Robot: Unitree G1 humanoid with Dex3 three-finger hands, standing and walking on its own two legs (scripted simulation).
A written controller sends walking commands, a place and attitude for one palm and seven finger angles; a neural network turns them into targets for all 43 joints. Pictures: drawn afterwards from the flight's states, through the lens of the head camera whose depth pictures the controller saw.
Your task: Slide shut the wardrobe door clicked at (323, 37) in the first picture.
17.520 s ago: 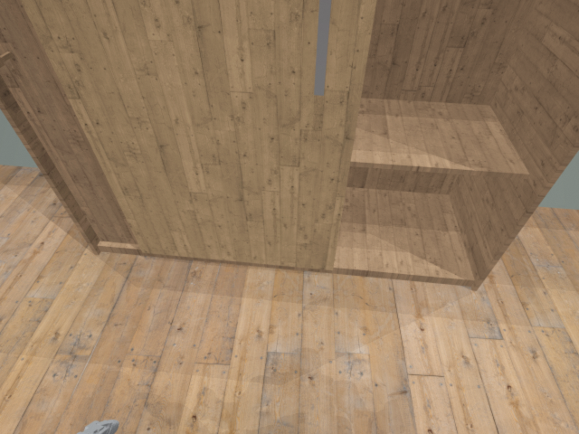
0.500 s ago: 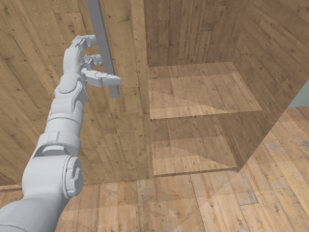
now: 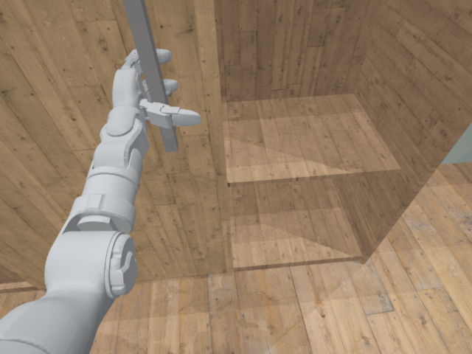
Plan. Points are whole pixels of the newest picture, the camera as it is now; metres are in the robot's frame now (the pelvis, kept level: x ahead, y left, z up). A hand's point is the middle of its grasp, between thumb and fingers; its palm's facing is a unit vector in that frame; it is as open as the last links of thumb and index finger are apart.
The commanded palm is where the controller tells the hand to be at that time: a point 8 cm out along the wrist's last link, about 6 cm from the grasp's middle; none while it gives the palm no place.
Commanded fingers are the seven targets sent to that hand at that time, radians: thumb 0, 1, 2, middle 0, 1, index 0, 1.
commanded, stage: slide the fingers in behind the handle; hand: left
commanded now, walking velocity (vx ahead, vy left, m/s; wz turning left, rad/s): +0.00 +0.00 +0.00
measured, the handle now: (156, 73) +0.52 +0.13 +0.23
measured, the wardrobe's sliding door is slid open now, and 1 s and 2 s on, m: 0.57 0.57 0.57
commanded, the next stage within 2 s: grip the handle and tug to test in 0.78 s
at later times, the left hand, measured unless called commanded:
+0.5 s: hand (169, 97) +0.47 +0.11 +0.21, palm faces +0.08 -1.00 +0.00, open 14.0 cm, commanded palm +0.44 +0.16 +0.21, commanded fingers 0.00 -0.50 0.30 -0.30 -1.20 -0.30 -1.20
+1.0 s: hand (170, 94) +0.48 +0.11 +0.21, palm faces +0.07 -1.00 +0.01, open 13.7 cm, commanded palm +0.45 +0.16 +0.21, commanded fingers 0.00 -0.17 0.44 -0.34 -1.25 -0.34 -1.25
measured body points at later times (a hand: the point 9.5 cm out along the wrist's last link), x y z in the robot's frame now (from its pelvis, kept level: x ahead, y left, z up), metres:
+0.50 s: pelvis -0.01 +0.00 +0.00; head +0.01 -0.02 +0.45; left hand +0.46 +0.16 +0.22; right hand +0.08 -0.25 -0.12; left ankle -0.03 +0.11 -0.74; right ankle -0.01 -0.11 -0.74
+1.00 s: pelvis -0.01 +0.01 +0.00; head +0.01 +0.00 +0.45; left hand +0.47 +0.16 +0.21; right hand +0.04 -0.24 -0.13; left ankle -0.03 +0.11 -0.74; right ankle -0.01 -0.11 -0.74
